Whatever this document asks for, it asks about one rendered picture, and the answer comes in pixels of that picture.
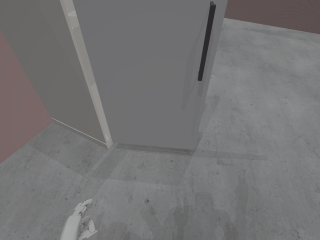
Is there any robot left hand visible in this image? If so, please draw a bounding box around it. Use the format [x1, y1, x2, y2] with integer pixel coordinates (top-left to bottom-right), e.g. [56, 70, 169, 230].
[59, 198, 98, 240]

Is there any handle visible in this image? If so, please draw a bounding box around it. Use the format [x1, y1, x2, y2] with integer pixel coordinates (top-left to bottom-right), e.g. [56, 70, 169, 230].
[198, 1, 216, 81]

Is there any fridge door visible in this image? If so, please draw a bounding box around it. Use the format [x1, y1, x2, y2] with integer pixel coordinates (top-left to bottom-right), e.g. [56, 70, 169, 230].
[72, 0, 228, 150]

